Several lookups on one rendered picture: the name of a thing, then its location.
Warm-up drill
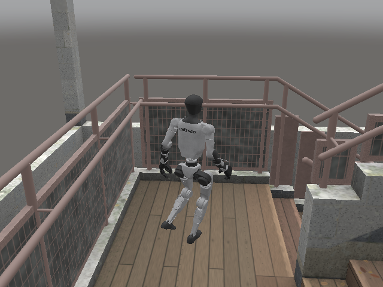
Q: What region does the humanoid robot torso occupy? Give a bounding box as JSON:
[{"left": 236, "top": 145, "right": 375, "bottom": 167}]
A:
[{"left": 178, "top": 116, "right": 206, "bottom": 180}]

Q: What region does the robot left hand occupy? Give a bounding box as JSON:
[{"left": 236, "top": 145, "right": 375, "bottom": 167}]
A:
[{"left": 159, "top": 162, "right": 172, "bottom": 178}]

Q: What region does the left robot thigh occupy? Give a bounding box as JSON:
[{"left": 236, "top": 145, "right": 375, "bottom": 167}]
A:
[{"left": 174, "top": 163, "right": 193, "bottom": 199}]

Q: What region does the left robot upper arm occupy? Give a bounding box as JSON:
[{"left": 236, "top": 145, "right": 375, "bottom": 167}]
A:
[{"left": 162, "top": 118, "right": 182, "bottom": 148}]

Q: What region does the left robot forearm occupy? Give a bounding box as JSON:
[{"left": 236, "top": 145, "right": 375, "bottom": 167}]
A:
[{"left": 160, "top": 145, "right": 169, "bottom": 164}]

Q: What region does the robot right hand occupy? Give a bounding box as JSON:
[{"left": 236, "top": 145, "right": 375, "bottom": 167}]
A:
[{"left": 219, "top": 165, "right": 232, "bottom": 179}]

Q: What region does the right robot upper arm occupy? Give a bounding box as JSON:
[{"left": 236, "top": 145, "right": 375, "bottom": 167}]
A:
[{"left": 202, "top": 123, "right": 215, "bottom": 158}]

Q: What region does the right robot forearm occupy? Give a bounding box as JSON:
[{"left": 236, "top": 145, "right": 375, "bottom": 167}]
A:
[{"left": 211, "top": 150, "right": 228, "bottom": 172}]

